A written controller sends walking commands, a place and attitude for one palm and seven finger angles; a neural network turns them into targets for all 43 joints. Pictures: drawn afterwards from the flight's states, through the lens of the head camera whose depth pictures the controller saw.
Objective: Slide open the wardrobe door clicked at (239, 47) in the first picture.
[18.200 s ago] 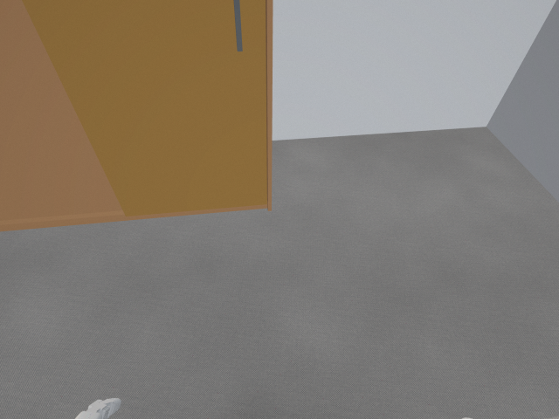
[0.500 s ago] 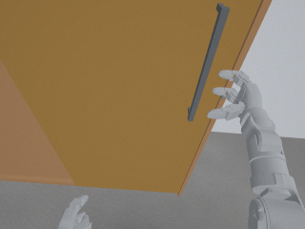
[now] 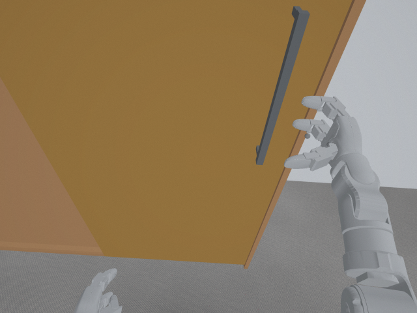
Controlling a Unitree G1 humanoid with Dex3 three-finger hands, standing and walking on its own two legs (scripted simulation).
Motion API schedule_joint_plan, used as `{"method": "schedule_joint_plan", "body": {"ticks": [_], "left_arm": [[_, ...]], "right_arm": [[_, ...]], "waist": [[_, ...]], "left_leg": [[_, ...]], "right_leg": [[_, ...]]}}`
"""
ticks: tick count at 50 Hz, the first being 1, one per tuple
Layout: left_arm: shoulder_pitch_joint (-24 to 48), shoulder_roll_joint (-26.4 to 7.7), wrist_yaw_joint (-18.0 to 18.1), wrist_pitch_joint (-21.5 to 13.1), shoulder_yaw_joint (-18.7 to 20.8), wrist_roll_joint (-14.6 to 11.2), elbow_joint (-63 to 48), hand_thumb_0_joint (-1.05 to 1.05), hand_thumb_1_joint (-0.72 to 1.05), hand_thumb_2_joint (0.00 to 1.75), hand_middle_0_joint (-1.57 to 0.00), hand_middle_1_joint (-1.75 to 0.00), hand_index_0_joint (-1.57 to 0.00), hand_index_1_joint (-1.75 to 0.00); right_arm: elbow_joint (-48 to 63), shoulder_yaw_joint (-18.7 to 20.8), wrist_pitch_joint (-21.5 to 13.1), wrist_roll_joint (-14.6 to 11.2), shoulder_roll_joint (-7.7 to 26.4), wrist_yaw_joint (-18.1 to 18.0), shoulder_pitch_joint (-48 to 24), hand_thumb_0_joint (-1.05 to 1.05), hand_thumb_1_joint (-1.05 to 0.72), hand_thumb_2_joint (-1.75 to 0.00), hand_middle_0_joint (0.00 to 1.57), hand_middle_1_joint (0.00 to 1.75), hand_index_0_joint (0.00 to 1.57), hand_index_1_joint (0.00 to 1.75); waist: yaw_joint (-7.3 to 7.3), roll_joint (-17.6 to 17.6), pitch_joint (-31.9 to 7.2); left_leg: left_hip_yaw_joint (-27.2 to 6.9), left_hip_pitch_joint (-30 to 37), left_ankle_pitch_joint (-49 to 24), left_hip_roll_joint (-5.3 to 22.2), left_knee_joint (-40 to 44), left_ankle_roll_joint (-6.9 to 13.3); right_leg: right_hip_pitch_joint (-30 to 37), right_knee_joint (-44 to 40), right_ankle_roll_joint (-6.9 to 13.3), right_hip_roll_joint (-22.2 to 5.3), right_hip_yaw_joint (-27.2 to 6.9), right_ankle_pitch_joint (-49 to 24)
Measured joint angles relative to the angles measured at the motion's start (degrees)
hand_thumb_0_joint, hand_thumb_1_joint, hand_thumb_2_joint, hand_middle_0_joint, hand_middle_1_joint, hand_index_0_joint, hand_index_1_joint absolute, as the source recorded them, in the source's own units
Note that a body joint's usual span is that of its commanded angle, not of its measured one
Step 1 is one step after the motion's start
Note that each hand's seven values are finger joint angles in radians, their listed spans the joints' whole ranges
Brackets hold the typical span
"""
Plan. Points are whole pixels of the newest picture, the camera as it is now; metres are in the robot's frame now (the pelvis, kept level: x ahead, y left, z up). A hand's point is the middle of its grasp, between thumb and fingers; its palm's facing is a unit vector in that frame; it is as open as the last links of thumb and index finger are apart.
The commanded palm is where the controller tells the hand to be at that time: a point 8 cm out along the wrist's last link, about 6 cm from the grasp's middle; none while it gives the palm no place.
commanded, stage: move the hooked fingers beside the handle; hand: right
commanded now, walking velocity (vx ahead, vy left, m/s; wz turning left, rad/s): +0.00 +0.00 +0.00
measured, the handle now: (274, 100) +0.48 -0.10 +0.20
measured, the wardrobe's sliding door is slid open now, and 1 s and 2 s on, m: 0.00 0.00 0.00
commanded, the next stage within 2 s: feel for the door with the fingertips in 1.06 s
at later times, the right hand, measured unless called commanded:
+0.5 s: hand (311, 132) +0.41 -0.17 +0.18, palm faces +0.02 +1.00 -0.01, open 14.0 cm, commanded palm +0.38 -0.21 +0.18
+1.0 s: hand (308, 133) +0.40 -0.16 +0.18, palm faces +0.00 +1.00 +0.00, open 14.0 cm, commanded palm +0.38 -0.20 +0.18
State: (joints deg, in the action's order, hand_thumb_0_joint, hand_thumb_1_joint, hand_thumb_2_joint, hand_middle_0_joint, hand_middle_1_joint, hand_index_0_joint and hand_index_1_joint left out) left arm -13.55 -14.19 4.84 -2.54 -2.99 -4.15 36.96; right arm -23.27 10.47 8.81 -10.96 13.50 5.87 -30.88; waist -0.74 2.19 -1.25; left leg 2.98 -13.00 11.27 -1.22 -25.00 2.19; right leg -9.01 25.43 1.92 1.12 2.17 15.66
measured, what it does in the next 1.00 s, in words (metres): stands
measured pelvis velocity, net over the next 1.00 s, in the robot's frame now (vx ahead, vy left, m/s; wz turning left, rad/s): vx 0.00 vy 0.00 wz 0.00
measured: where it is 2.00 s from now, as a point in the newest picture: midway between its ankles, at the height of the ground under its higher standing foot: outside the picture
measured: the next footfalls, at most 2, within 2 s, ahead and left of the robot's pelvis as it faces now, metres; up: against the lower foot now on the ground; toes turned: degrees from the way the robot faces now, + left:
none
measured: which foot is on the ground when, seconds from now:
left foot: down 0.00-1.00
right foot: down 0.00-1.00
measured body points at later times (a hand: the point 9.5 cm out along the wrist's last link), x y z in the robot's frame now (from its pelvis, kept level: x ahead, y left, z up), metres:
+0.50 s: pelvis +0.00 +0.00 +0.00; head -0.01 +0.02 +0.45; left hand +0.13 +0.24 -0.11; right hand +0.40 -0.22 +0.18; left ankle +0.02 +0.09 -0.74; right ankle -0.02 -0.10 -0.74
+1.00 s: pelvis +0.00 +0.00 +0.00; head +0.00 +0.01 +0.45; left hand +0.15 +0.23 -0.10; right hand +0.39 -0.21 +0.18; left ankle +0.02 +0.09 -0.74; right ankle -0.02 -0.10 -0.74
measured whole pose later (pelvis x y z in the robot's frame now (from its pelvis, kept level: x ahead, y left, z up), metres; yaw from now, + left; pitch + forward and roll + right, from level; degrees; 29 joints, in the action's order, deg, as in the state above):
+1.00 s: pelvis +0.00 +0.00 +0.00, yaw +0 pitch +0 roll +0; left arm -14.1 -14.0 4.3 -2.3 -3.2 -4.2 36.5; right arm -26.5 10.2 8.7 -11.1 13.9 7.1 -33.0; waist -1.1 2.4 -1.9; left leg 2.9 -13.6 11.1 -1.0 -24.6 1.9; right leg -9.7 25.3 2.2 1.3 2.2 15.7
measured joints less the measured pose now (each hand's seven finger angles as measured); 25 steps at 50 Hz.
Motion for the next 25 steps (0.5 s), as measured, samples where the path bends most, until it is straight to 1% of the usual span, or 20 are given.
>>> {"method": "schedule_joint_plan", "body": {"ticks": [2,5,9,11,13,16,18,21,25], "left_arm": [[0.7,0.2,0.2,0.1,-0.4,0.0,0.2,0.01,0.91,0.90,-0.20,-0.30,-0.20,-0.30],[1.2,0.4,0.4,0.2,-0.9,-0.1,0.1,0.01,0.91,0.90,-0.21,-0.30,-0.20,-0.30],[1.0,0.3,0.2,0.2,-1.0,-0.1,-0.3,0.01,0.91,0.90,-0.21,-0.30,-0.20,-0.30],[0.5,0.2,0.1,0.0,-0.9,-0.1,-0.5,0.01,0.91,0.90,-0.21,-0.30,-0.20,-0.30],[0.0,0.2,-0.1,-0.1,-0.7,0.0,-0.5,0.01,0.91,0.90,-0.21,-0.30,-0.20,-0.30],[-1.0,0.2,-0.2,-0.3,-0.5,0.1,-0.2,0.01,0.91,0.90,-0.21,-0.30,-0.20,-0.30],[-1.5,0.3,-0.3,-0.3,-0.4,0.0,0.0,0.01,0.91,0.90,-0.21,-0.30,-0.20,-0.30],[-2.1,0.1,-0.4,-0.1,-0.3,-0.1,0.3,0.01,0.91,0.90,-0.21,-0.30,-0.20,-0.30],[-2.6,-0.5,-0.4,0.0,0.1,-0.4,0.1,0.01,0.91,0.90,-0.21,-0.30,-0.20,-0.30]], "right_arm": [[-1.7,0.1,0.1,0.3,0.6,-0.3,-1.8,-0.01,0.50,-0.30,0.30,1.20,0.30,1.20],[-6.1,0.1,1.4,0.7,2.0,-0.3,-5.3,-0.01,0.50,-0.30,0.30,1.20,0.30,1.20],[-10.9,0.5,2.2,0.4,2.8,0.5,-7.8,-0.01,0.50,-0.30,0.30,1.20,0.30,1.20],[-11.5,0.8,1.5,0.1,2.7,0.9,-7.7,-0.01,0.50,-0.30,0.30,1.20,0.30,1.20],[-10.7,1.3,0.0,-0.1,2.4,1.2,-6.7,-0.01,0.50,-0.30,0.30,1.20,0.30,1.19],[-8.8,2.0,-2.4,0.0,1.9,1.4,-5.2,-0.01,0.50,-0.30,0.30,1.20,0.30,1.19],[-7.9,2.5,-3.2,0.2,2.1,1.5,-4.6,-0.01,0.50,-0.30,0.30,1.20,0.30,1.19],[-8.1,2.9,-2.8,0.4,2.9,1.8,-4.3,-0.01,0.50,-0.30,0.30,1.20,0.30,1.20],[-7.8,2.1,-0.6,0.3,3.4,2.2,-3.8,-0.01,0.50,-0.30,0.30,1.20,0.30,1.20]], "waist": [[0.19,-0.2,-0.1],[0.56,-0.3,-0.3],[0.84,0.0,-0.4],[0.87,0.1,-0.3],[0.84,0.1,-0.2],[0.82,-0.1,-0.3],[0.86,-0.2,-0.5],[0.96,-0.3,-0.8],[0.87,0.2,-0.8]], "left_leg": [[0.2,0.0,-0.1,0.0,0.1,0.1],[0.5,-0.3,-0.4,0.1,0.3,0.1],[0.5,-1.4,-0.7,0.1,0.3,0.2],[0.4,-1.8,-0.8,0.1,0.2,0.2],[0.1,-2.1,-0.8,0.0,0.1,0.1],[-0.3,-1.9,-0.6,-0.2,0.0,0.2],[-0.5,-1.7,-0.5,-0.3,0.1,0.2],[-0.6,-1.3,-0.4,-0.4,0.2,0.2],[-0.4,-1.2,-0.4,-0.3,0.3,0.0]], "right_leg": [[-0.1,0.0,-0.1,0.0,-0.2,-0.1],[-0.6,0.0,-0.1,0.0,-0.5,-0.4],[-1.7,0.0,-0.1,0.1,-0.5,-0.8],[-2.1,0.1,-0.1,0.1,-0.3,-0.8],[-2.2,0.1,-0.1,0.0,-0.1,-0.7],[-1.9,0.1,-0.1,-0.2,0.3,-0.4],[-1.5,0.0,-0.1,-0.3,0.5,-0.2],[-1.1,0.0,-0.1,-0.4,0.6,0.0],[-1.2,0.0,0.0,-0.2,0.4,-0.1]]}}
